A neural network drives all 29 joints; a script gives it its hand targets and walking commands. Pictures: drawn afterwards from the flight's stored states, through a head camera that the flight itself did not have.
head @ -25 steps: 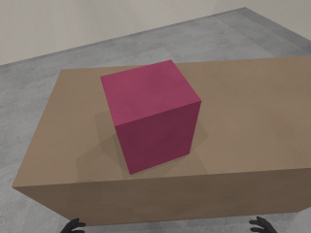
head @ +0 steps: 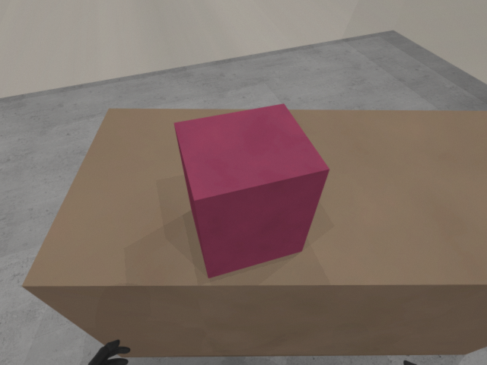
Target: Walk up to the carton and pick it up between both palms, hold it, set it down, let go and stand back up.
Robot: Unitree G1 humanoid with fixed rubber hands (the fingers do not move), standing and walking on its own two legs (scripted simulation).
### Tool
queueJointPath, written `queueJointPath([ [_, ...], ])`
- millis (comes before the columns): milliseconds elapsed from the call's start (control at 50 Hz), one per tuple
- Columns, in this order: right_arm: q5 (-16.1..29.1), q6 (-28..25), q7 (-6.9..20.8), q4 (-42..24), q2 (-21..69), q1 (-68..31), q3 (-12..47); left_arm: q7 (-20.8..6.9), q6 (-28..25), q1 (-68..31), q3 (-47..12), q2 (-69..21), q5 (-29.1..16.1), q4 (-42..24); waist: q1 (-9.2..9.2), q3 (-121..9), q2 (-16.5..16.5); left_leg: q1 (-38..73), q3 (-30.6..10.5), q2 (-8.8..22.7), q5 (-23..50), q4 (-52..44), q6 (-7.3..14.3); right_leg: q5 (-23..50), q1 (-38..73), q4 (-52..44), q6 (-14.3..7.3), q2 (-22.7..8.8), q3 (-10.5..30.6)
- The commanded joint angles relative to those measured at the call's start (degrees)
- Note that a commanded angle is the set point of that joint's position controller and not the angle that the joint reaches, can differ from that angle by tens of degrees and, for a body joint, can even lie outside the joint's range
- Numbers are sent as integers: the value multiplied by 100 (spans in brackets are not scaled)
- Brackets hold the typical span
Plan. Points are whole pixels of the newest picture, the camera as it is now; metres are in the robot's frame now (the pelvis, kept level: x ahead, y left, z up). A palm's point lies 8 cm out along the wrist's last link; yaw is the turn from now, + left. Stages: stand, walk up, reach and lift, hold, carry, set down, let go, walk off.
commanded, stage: walk up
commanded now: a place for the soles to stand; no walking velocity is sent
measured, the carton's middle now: (244, 194) +0.43 +0.02 +0.02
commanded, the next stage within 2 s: reach and lift in 0.54 s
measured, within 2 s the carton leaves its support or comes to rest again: neither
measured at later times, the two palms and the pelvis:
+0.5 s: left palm out of the picture +0.11 +0.27 -0.10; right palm out of the picture +0.15 -0.26 -0.09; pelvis +0.01 +0.00 -0.01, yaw +2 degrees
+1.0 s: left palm (117, 345) +0.18 +0.22 -0.05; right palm out of the picture +0.15 -0.26 -0.06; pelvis +0.01 +0.00 +0.02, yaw -3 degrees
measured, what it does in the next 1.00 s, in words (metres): stands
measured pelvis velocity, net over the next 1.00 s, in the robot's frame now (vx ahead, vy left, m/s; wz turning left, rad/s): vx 0.01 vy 0.00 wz -0.05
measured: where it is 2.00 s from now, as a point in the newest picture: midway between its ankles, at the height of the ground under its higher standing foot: outside the picture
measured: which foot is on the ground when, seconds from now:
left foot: down 0.00-1.00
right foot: down 0.00-1.00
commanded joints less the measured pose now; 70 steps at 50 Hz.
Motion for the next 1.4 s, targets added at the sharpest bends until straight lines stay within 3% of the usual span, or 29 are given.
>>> queueJointPath([
  [0, 14, -52, -31, -497, -909, 20, -226, 30, -75, 85, 260, 792, 48, -431, 60, -311, 333, 143, -564, 378, 632, -604, 567, 731, -185, -807, -120, -624, 707],
  [200, 27, -21, -51, -532, -895, -111, -223, 31, -82, 111, 249, 792, 15, -422, 37, -498, 26, 428, -411, 247, 1111, -229, 537, 973, -260, -819, -187, -748, 707],
  [280, 43, -16, -58, -509, -939, -165, -219, 56, -52, 130, 253, 833, 14, -450, 26, -474, 113, 331, -557, 304, 1087, -239, 604, 987, -215, -699, -159, -735, 634],
  [380, 60, -3, -66, -540, -876, -269, -193, 56, -48, 152, 261, 893, 13, -467, 66, -477, -54, 392, -340, 155, 1184, -22, 512, 1128, -249, -774, -246, -819, 630],
  [480, 50, -11, -81, -529, -867, -263, -200, 76, -16, 105, 240, 866, 15, -485, 75, -385, 16, 350, -403, 132, 1217, 13, 543, 1106, -268, -708, -258, -875, 594],
  [520, 57, -24, -76, -541, -977, -243, -224, 73, -3, 94, 244, 869, 33, -499, 71, -433, 256, 282, -678, 281, 1184, -189, 615, 941, -193, -565, -178, -779, 508],
  [540, -471, -980, 58, 691, -424, -2257, -682, 377, 618, -2079, 450, 759, -100, -1337, -223, -741, 605, 534, 264, 70, 889, 144, 25, 427, -1268, -426, -109, -326, 58],
  [560, -424, -1341, 179, 1280, -607, -1852, -728, 547, 866, -1603, 450, 568, 52, -1132, -241, -517, 421, 969, 368, 23, 818, -77, -8, 328, -1307, -603, -146, -283, 84],
  [580, -417, -1502, 249, 1450, -669, -1804, -705, 559, 950, -1448, 453, 460, 139, -1186, -182, -464, 305, 1245, 407, -33, 682, -158, 39, 246, -1371, -672, -183, -280, 19],
  [620, -297, -1626, 312, 1535, -588, -1517, -567, 498, 1003, -961, 463, 376, 166, -1218, -118, -529, 118, 1591, 531, -192, 1036, -324, 57, 683, -1057, -861, -44, -253, 14],
  [720, 12, -1838, 480, 1577, -713, -1339, -436, 552, 879, -391, 457, -67, 18, -1426, 55, -722, 175, 2139, 627, -352, 1928, -870, -40, 1628, -172, -1468, 142, -49, -14],
  [820, 131, -1653, 625, 1155, -720, -1723, -385, 687, 736, -407, 511, -153, 61, -1190, 230, -179, -17, 1904, 634, -370, 1445, -1504, 86, 1024, 19, -1983, 204, 9, 130],
  [840, 89, -1622, 648, 1034, -709, -1846, -367, 712, 678, -496, 590, -175, 62, -1120, 294, -41, -178, 1844, 663, -373, 1191, -1587, 145, 780, -28, -2067, 239, 8, 165],
  [940, 137, -1553, 749, 655, -420, -2110, -225, 837, 316, -1042, 668, -294, 97, -1017, 464, -88, -255, 1715, 757, -313, 576, -1742, 313, 153, -280, -2212, 233, -111, 388],
  [1000, 291, -1567, 824, 502, -401, -2063, -138, 914, 61, -1109, 502, -432, -33, -1147, 440, -390, -235, 1852, 784, -278, 678, -1748, 305, 320, -329, -2206, 220, -123, 460],
  [1160, 520, -1759, 964, 1100, -752, -1663, -268, 1039, -393, -813, 180, -786, -100, -1516, 232, -750, 97, 2184, 646, -222, 1361, -1789, 140, 982, -230, -2254, 147, -6, 360],
  [1260, 780, -2064, 1013, 1337, -926, -1615, -89, 1100, -554, -425, 162, -1067, 78, -1579, 298, -712, 114, 2277, 561, -240, 1970, -1713, 54, 1590, -3, -2238, 119, 77, 304],
  [1380, 1113, -2493, 1079, 1052, -1077, -1723, 172, 1196, -880, -279, 151, -1286, 208, -1945, 398, -765, -157, 2110, 558, -253, 2398, -1675, 41, 2319, 382, -2085, 155, 122, 272],
])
